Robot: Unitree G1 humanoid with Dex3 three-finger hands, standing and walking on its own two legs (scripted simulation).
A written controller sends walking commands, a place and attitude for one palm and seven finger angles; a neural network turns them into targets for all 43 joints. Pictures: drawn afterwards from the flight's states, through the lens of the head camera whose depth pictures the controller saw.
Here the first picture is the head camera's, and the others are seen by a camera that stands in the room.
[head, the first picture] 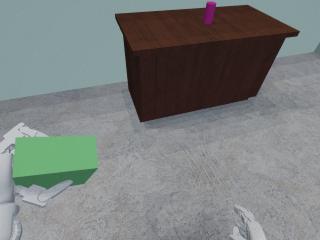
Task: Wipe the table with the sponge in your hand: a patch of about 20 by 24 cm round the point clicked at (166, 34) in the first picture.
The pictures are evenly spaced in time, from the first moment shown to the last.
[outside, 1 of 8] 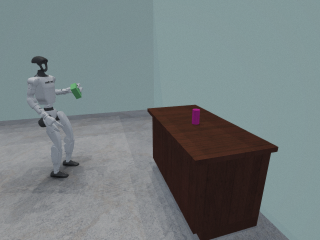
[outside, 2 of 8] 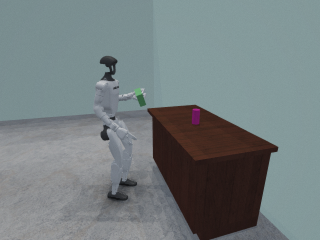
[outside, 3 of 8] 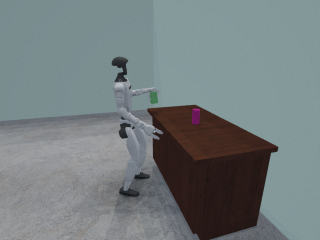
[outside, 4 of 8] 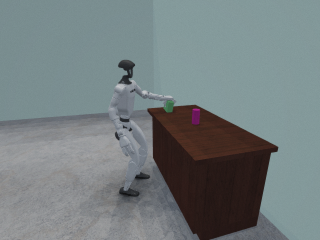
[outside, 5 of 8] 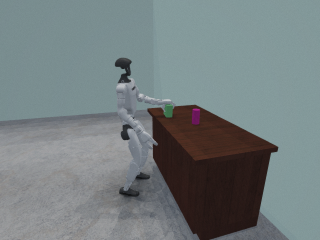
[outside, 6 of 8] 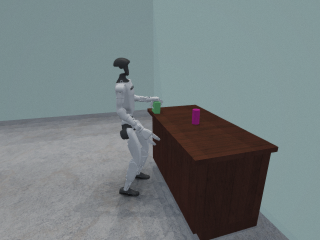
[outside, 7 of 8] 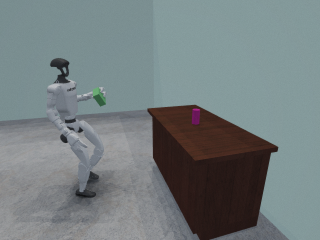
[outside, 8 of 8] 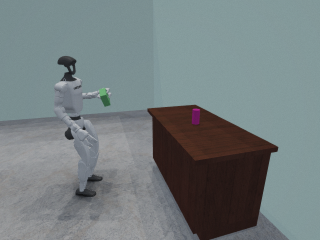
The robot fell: no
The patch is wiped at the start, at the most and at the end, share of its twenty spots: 0.00 1.00 1.00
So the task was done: yes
